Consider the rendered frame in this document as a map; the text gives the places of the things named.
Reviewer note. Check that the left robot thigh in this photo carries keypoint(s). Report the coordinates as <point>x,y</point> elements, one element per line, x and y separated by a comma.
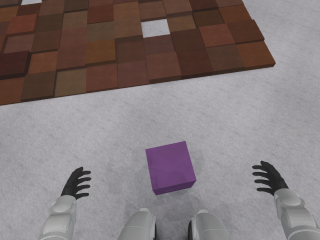
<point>140,226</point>

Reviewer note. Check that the left robot hand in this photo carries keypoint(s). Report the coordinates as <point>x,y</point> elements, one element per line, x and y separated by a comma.
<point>71,187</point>

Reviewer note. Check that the robot left forearm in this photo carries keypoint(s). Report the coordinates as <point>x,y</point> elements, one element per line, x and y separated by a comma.
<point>61,218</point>

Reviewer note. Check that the robot right forearm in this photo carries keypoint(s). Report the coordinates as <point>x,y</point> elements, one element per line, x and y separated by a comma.
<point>297,221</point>

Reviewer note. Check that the robot thigh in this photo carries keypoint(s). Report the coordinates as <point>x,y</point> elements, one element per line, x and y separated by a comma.
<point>140,226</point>
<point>206,226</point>

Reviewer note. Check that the right robot hand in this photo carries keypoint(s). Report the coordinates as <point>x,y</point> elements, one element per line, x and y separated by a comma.
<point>275,181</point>

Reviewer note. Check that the right robot thigh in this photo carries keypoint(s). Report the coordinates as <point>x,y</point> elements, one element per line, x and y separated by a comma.
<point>206,226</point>

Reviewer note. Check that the carton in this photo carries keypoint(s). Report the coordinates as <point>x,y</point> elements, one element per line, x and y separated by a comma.
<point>170,168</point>

